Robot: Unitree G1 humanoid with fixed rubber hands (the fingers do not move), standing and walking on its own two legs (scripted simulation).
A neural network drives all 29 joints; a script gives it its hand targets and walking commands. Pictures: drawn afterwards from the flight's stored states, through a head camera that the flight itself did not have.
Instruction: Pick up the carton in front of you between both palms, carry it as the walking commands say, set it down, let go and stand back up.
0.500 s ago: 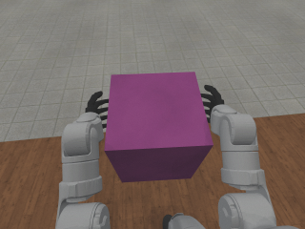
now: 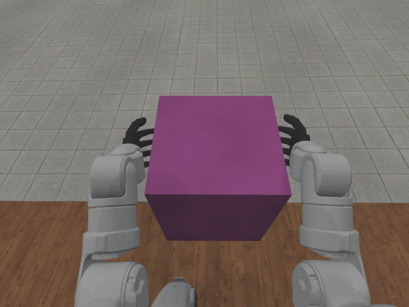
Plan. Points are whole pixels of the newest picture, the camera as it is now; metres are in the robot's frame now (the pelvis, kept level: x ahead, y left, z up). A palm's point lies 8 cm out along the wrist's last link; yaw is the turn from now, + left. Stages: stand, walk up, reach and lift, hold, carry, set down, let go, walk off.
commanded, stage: carry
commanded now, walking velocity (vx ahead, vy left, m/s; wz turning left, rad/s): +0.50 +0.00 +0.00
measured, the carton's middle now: (214, 175) +0.36 +0.02 +0.04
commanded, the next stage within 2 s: none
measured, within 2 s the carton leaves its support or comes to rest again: neither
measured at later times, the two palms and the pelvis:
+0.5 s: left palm (163, 80) +0.64 +0.16 +0.06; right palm (276, 80) +0.63 -0.14 +0.07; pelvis +0.29 +0.03 -0.04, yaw +0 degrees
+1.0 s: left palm (175, 39) +0.92 +0.17 +0.03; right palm (260, 36) +0.94 -0.13 +0.02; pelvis +0.58 -0.01 -0.07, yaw +1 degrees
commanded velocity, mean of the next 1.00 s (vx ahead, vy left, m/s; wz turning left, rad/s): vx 0.50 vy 0.00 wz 0.00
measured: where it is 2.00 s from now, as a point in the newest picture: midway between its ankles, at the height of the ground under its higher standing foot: (215, 145)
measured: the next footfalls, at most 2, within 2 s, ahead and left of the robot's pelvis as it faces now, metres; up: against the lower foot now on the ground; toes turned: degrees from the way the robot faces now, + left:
left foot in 0.10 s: +0.24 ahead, +0.07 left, -0.04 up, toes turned +2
right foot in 0.66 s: +0.56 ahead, -0.04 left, -0.08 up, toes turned -1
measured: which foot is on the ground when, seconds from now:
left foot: up 0.00-0.08, down 0.10-0.68, up 0.70-1.00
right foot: down 0.00-0.12, up 0.14-0.64, down 0.66-1.00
